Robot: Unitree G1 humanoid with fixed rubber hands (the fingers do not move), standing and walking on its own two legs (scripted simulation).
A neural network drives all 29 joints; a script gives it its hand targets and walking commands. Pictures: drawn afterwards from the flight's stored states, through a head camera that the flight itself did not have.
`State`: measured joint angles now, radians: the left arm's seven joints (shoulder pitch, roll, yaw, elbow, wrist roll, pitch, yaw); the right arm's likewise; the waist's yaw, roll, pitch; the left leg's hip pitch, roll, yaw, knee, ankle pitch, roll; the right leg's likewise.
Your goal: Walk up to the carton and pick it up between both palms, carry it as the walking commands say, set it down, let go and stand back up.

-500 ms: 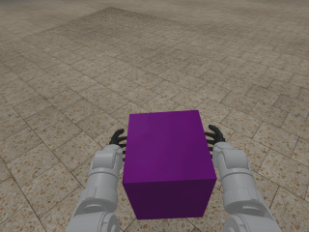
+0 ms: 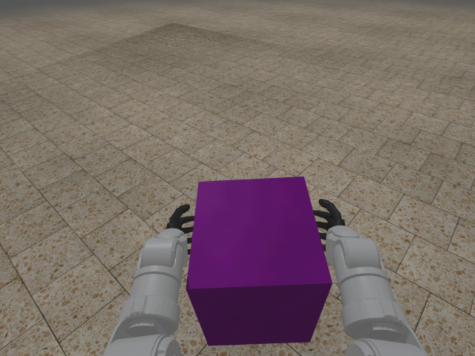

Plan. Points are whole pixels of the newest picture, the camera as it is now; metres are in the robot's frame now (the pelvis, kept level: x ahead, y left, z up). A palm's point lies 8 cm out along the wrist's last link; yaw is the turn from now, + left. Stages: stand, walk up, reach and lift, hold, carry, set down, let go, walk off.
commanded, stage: carry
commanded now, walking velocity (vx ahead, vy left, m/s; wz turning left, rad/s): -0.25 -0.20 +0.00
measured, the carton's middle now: (255, 263) +0.32 +0.00 +0.00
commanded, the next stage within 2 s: none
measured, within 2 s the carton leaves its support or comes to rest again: neither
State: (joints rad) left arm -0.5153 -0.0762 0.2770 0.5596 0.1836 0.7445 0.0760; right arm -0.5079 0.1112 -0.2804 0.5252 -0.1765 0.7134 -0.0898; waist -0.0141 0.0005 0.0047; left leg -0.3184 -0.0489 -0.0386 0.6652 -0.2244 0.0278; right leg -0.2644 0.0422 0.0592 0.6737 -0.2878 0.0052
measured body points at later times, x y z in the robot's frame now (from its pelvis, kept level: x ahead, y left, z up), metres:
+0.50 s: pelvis -0.05 -0.08 +0.00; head -0.11 -0.08 +0.44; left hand +0.27 +0.04 +0.11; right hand +0.25 -0.25 +0.11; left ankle +0.02 +0.05 -0.69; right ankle +0.00 -0.16 -0.72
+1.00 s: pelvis -0.19 -0.19 -0.01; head -0.21 -0.19 +0.44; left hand +0.12 -0.06 +0.07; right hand +0.10 -0.35 +0.07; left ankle -0.12 -0.03 -0.68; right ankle -0.10 -0.28 -0.72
